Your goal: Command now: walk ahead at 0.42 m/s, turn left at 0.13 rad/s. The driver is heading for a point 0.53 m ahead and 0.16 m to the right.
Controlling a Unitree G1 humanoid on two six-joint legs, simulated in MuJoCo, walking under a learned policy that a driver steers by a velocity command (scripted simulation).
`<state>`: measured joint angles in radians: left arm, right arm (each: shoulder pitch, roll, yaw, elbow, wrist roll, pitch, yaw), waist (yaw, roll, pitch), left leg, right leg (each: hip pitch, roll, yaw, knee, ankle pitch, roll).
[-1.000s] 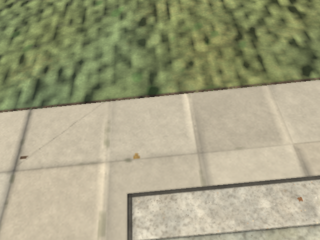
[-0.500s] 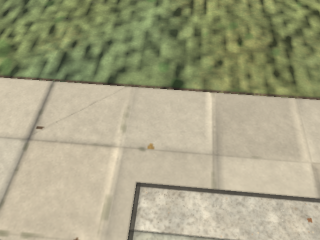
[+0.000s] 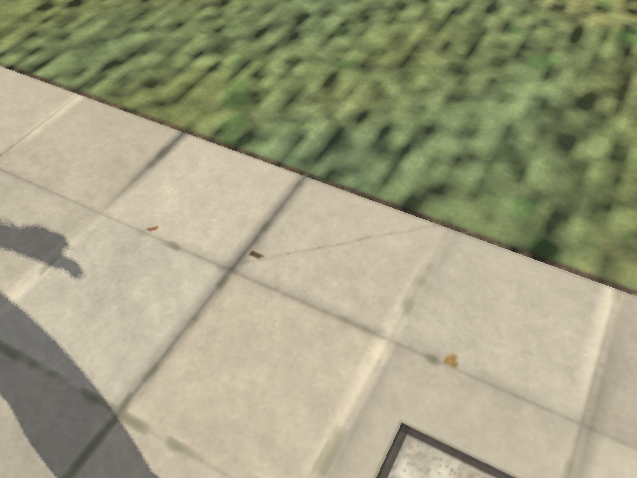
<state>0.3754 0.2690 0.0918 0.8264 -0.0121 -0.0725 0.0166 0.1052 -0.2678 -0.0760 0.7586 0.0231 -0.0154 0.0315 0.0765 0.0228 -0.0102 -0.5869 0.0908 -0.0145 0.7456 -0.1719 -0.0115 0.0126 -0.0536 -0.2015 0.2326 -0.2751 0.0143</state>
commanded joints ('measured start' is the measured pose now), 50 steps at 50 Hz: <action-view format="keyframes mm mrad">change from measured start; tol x32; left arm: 1 -3 187 42 -28 -27 -5 -16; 50 -142 133 -5 -120 9 34 -10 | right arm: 1 -131 -62 -1 -104 4 -33 13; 6 368 -335 -90 18 -25 -48 -21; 50 -14 -117 1 -108 -33 -79 -18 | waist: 1 -16 -139 124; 7 -238 159 -289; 23 -146 0 131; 33 21 -206 -393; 50 -36 -120 -75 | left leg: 1 15 -27 60 -118 -71 44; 4 451 -107 103 -262 7 95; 6 1001 302 -503 -329 -144 268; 13 487 172 -92 -583 98 164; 24 630 178 204 -590 410 133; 29 737 192 254 -267 1077 112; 31 510 137 261 159 879 64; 32 58 -29 221 547 -149 4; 33 -141 -158 -36 757 -439 -7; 50 141 -60 -14 -172 186 -5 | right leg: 1 -68 -262 191 -100 85 -211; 4 -165 -207 138 202 414 -155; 6 -709 20 119 890 -273 -27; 8 -849 -9 329 1087 -234 -44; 20 -732 -60 254 607 341 -34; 30 -350 127 62 395 92 -189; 33 455 -291 1063 126 18 -519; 41 -267 -104 387 46 838 -313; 50 -149 -101 370 178 588 -210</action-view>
